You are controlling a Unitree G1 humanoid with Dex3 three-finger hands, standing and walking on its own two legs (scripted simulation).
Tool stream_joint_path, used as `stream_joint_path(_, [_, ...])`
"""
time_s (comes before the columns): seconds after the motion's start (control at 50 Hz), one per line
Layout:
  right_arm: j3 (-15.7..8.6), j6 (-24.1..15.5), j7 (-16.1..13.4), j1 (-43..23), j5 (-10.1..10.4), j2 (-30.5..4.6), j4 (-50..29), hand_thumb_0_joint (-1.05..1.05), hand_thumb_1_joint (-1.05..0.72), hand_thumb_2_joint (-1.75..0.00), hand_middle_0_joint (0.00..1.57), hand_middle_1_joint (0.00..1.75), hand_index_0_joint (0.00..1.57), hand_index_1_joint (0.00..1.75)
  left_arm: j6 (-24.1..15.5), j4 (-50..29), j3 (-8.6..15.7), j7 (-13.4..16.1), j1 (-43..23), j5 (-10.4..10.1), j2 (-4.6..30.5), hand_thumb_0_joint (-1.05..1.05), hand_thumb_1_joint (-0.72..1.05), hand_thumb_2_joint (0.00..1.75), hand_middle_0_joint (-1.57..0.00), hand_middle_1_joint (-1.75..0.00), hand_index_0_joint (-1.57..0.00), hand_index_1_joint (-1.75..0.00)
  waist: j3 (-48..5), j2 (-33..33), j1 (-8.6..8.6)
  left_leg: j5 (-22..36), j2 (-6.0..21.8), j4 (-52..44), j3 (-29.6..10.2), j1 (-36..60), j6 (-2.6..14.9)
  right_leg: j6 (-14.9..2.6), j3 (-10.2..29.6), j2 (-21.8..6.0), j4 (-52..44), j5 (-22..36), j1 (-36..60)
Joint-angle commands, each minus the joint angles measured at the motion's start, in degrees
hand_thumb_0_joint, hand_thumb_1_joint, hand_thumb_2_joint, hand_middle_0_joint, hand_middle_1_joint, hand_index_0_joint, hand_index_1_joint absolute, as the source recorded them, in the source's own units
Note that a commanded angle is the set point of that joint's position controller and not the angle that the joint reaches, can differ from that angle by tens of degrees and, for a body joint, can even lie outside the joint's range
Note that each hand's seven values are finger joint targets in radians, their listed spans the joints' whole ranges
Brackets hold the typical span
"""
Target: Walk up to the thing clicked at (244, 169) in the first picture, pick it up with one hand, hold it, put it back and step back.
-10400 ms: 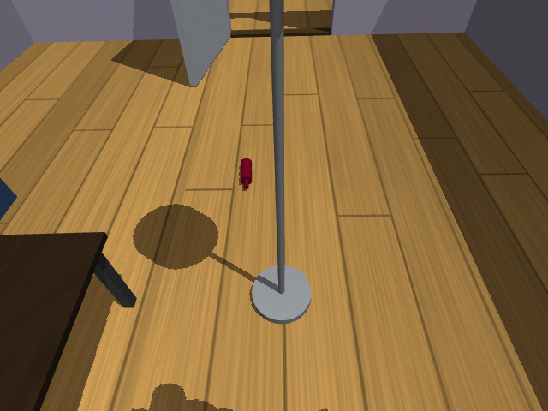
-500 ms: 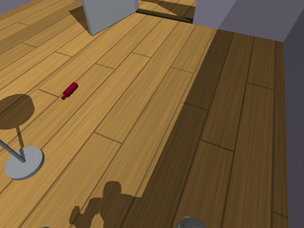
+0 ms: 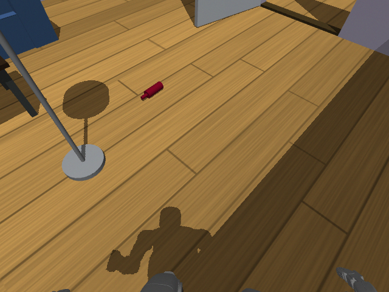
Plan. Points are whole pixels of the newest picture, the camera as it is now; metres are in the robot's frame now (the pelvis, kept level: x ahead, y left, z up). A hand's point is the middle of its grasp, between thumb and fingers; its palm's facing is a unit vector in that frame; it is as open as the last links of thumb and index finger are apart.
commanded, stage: walk up
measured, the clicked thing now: (151, 91) +1.46 +0.41 -0.72
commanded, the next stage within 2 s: stand in 1.68 s
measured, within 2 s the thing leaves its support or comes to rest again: neither
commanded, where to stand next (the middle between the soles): +0.08 -0.03 m, yaw +8 degrees
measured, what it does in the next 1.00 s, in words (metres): steps on the spot: right foot, then right foot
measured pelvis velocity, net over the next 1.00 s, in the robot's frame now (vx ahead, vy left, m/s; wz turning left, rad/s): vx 0.00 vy -0.01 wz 0.18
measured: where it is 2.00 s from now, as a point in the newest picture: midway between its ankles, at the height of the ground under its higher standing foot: outside the picture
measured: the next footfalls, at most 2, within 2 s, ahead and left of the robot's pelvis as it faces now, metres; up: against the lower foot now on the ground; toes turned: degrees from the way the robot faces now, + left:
right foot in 0.32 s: +0.03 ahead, -0.17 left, +0.00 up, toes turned +2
right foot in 0.84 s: +0.10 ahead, -0.15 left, +0.00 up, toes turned +7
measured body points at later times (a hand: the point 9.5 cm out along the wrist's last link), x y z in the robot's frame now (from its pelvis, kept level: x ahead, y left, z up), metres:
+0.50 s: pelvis -0.01 -0.01 +0.01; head +0.01 -0.02 +0.46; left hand -0.02 +0.33 -0.10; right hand +0.13 -0.31 -0.11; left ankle +0.02 +0.11 -0.69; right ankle -0.01 -0.17 -0.71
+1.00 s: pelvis +0.00 -0.01 +0.01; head +0.02 -0.01 +0.46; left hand +0.05 +0.30 -0.11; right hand +0.13 -0.31 -0.11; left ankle +0.01 +0.12 -0.71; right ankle +0.06 -0.15 -0.71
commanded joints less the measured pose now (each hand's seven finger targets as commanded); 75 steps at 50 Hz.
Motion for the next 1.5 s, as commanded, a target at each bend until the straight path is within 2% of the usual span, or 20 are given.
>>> stream_joint_path(0.0, [-5.1,-1.4,-2.2,5.5,0.3,-19.8,-4.3,0.00,-0.90,-0.90,0.20,0.30,0.20,0.30,0.2,-4.0,2.5,1.3,3.6,-1.4,9.4,0.00,0.90,0.90,-0.20,-0.30,-0.20,-0.30,-14.7,13.4,-3.74,10.8,23.3,-15.6,-36.5,16.8,15.09,-0.81,9.9,2.4,17.5,-10.7,-14.9])
stream_joint_path(0.08, [-2.9,-1.0,-2.8,-0.7,0.3,-14.7,-4.4,0.00,-0.90,-0.90,0.20,0.30,0.20,0.30,0.6,-1.0,3.1,0.9,2.8,-1.1,10.0,0.00,0.90,0.90,-0.20,-0.30,-0.20,-0.30,-10.5,11.5,-1.70,8.0,13.7,-14.0,-20.7,5.9,9.47,-0.99,11.9,1.1,12.7,-5.2,-10.3])
stream_joint_path(0.24, [-3.5,0.9,-1.1,-2.5,-1.0,-15.6,-4.3,0.00,-0.90,-0.90,0.20,0.30,0.20,0.30,-0.7,3.2,3.6,1.5,5.0,-0.8,9.6,0.00,0.90,0.90,-0.20,-0.30,-0.20,-0.30,-10.5,15.0,-2.88,-6.4,11.1,-13.6,-21.9,-0.9,9.67,-0.57,7.5,5.2,1.5,-4.0,-3.3])
stream_joint_path(0.3, [-2.6,2.2,-0.8,-4.7,-0.4,-13.4,-4.4,0.00,-0.90,-0.90,0.20,0.30,0.20,0.30,-2.3,5.0,3.6,1.8,8.0,-0.3,8.8,0.00,0.90,0.90,-0.20,-0.30,-0.20,-0.30,-10.3,8.9,-0.11,-10.0,7.1,-7.5,-17.8,-6.2,6.31,-1.70,7.0,6.8,-16.1,4.0,6.0])
stream_joint_path(0.34, [-1.6,2.1,-0.8,-5.9,0.1,-8.5,-5.0,0.00,-0.90,-0.90,0.20,0.30,0.20,0.30,-3.2,3.0,5.6,2.0,4.4,1.7,17.0,0.00,0.90,0.90,-0.20,-0.30,-0.20,-0.30,-4.6,-10.1,0.91,-15.4,-4.2,12.1,-7.7,-17.0,-0.21,-10.11,36.5,-13.0,-31.5,-17.4,1.0])
stream_joint_path(0.36, [-3.0,2.0,-1.2,-5.6,-0.6,-12.6,-3.8,0.00,-0.90,-0.90,0.20,0.30,0.20,0.30,-3.0,1.2,6.2,1.9,-1.5,1.8,20.3,0.00,0.90,0.90,-0.20,-0.30,-0.20,-0.30,-1.6,-10.5,-0.14,-17.0,0.2,18.9,-8.0,-13.0,-1.38,-15.85,42.9,-20.5,-33.6,-20.1,-8.1])
stream_joint_path(0.38, [-3.6,1.7,-0.7,-1.9,-0.3,-14.8,-2.0,0.00,-0.90,-0.90,0.20,0.30,0.20,0.30,-3.2,-0.4,6.0,2.0,-7.3,1.5,18.7,0.00,0.90,0.90,-0.20,-0.30,-0.20,-0.30,-0.2,-9.1,-3.32,-13.4,4.1,19.7,-9.1,-8.4,-1.20,-16.14,38.8,-20.5,-31.4,-15.5,-10.0])
stream_joint_path(0.42, [-3.1,0.9,0.2,-1.2,0.2,-12.1,0.2,0.00,-0.90,-0.90,0.20,0.30,0.20,0.30,-3.9,0.2,4.1,2.0,-6.6,1.1,13.1,0.00,0.90,0.90,-0.20,-0.30,-0.20,-0.30,-1.1,-4.2,-3.52,-9.6,1.4,11.8,-4.8,-7.2,-1.43,-10.76,20.8,-9.2,-25.3,2.6,-3.2])
stream_joint_path(0.52, [-2.0,-0.6,0.7,1.1,0.4,-9.2,2.4,0.00,-0.90,-0.90,0.20,0.30,0.20,0.30,-3.0,1.9,3.4,0.6,-3.1,0.6,13.1,0.00,0.90,0.90,-0.20,-0.30,-0.20,-0.30,-7.0,-9.1,-2.95,-0.8,-1.7,-8.9,1.7,8.0,-1.10,-6.71,10.9,-3.5,-13.0,17.4,-0.5])
stream_joint_path(0.56, [-3.1,-1.9,-0.4,5.3,-0.1,-12.4,4.4,0.00,-0.90,-0.90,0.20,0.30,0.20,0.30,-2.1,1.7,1.7,0.7,-0.6,-0.2,7.3,0.00,0.90,0.90,-0.20,-0.30,-0.20,-0.30,-12.6,2.8,-4.18,2.3,5.0,-15.1,-12.6,20.1,1.38,-2.59,6.8,0.0,4.0,11.1,-7.7])
stream_joint_path(0.58, [-3.8,-2.5,-1.0,5.9,-0.9,-16.8,3.6,0.00,-0.90,-0.90,0.20,0.30,0.20,0.30,-1.7,0.4,0.7,0.6,-0.5,-0.7,3.9,0.00,0.90,0.90,-0.20,-0.30,-0.20,-0.30,-13.0,11.9,-3.92,6.6,17.4,-17.0,-32.3,25.1,5.78,-0.02,8.3,5.7,9.8,-6.9,-19.4])
stream_joint_path(0.6, [-4.7,-2.3,-1.0,6.0,0.2,-21.2,4.0,0.00,-0.90,-0.90,0.20,0.30,0.20,0.30,-1.2,1.5,2.2,1.4,-2.2,-0.7,9.6,0.00,0.90,0.90,-0.20,-0.30,-0.20,-0.30,-12.7,9.0,-5.45,2.0,22.5,-17.5,-38.4,19.9,13.98,-0.94,12.8,3.6,9.7,-9.7,-17.7])
stream_joint_path(0.62, [-4.9,-2.0,-1.1,4.1,0.4,-20.9,4.2,0.00,-0.90,-0.90,0.20,0.30,0.20,0.30,-1.4,2.2,2.4,1.7,-3.5,-0.5,11.6,0.00,0.90,0.90,-0.20,-0.30,-0.20,-0.30,-9.7,7.6,-4.84,-0.2,22.7,-18.3,-38.6,13.9,15.68,-1.19,13.3,2.2,10.8,-8.7,-15.9])
stream_joint_path(0.68, [-2.4,-2.5,-1.7,0.2,0.2,-15.3,3.2,0.00,-0.90,-0.90,0.20,0.30,0.20,0.30,-1.7,3.6,2.4,1.4,-1.1,-1.1,9.9,0.00,0.90,0.90,-0.20,-0.30,-0.20,-0.30,-8.4,8.8,-2.58,19.5,15.8,-12.7,-21.6,12.0,9.97,-1.75,13.7,1.3,5.9,-3.2,-12.3])
stream_joint_path(0.76, [-1.3,-1.8,-1.8,-2.5,0.4,-14.1,4.0,0.00,-0.90,-0.90,0.20,0.30,0.20,0.30,-1.7,5.3,2.4,1.3,-0.8,-1.0,8.0,0.00,0.90,0.90,-0.20,-0.30,-0.20,-0.30,-10.0,11.5,-1.95,24.0,12.1,-8.8,-14.2,4.8,6.96,-1.52,8.8,4.9,-7.0,5.0,0.5])
stream_joint_path(0.82, [0.2,-0.8,-1.7,-4.1,1.7,-10.6,4.2,0.00,-0.90,-0.90,0.20,0.30,0.20,0.30,-2.3,6.5,2.7,1.6,-1.5,-0.3,10.4,0.00,0.90,0.90,-0.20,-0.30,-0.20,-0.30,-11.2,6.2,-0.71,12.4,7.8,-3.5,-10.0,-1.6,1.94,-3.46,13.3,2.5,-16.6,21.4,9.2])
stream_joint_path(0.88, [-0.2,0.2,-1.5,-0.4,1.3,-10.2,8.0,0.00,-0.90,-0.90,0.20,0.30,0.20,0.30,-2.2,4.8,2.3,1.0,-12.6,-0.2,14.0,0.00,0.90,0.90,-0.20,-0.30,-0.20,-0.30,-8.5,-3.9,-5.08,-12.0,1.9,2.5,-4.4,8.4,-0.77,-9.93,25.7,-9.7,-25.2,2.6,-6.9])
stream_joint_path(0.98, [0.3,-0.7,-0.7,-5.8,0.5,-12.0,10.0,0.00,-0.90,-0.90,0.20,0.30,0.20,0.30,-1.4,7.9,1.1,0.5,-12.6,-0.9,9.4,0.00,0.90,0.90,-0.20,-0.30,-0.20,-0.30,-5.7,0.5,-2.48,-9.1,7.5,-14.4,-14.2,1.8,1.44,-2.55,14.1,1.7,-20.8,-0.4,-1.0])
stream_joint_path(1.16, [1.8,-1.7,-1.0,-6.9,0.8,-11.2,13.9,0.00,-0.90,-0.90,0.20,0.30,0.20,0.30,-2.2,12.1,0.8,0.4,-14.0,-1.8,8.3,0.00,0.90,0.90,-0.20,-0.30,-0.20,-0.30,-12.2,4.4,-2.29,15.1,7.1,-14.5,-10.1,8.7,-0.35,-2.26,12.4,0.0,-21.9,20.2,8.4])
stream_joint_path(1.48, [1.7,-0.5,-1.0,-10.7,0.8,-10.7,15.8,0.00,-0.90,-0.90,0.20,0.30,0.20,0.30,-1.7,15.9,0.7,0.5,-15.1,-1.3,7.8,0.00,0.90,0.90,-0.20,-0.30,-0.20,-0.30,-12.4,3.1,-2.70,16.6,8.1,-18.5,-9.7,12.7,-0.78,-0.93,10.3,0.0,-25.9,19.8,10.2])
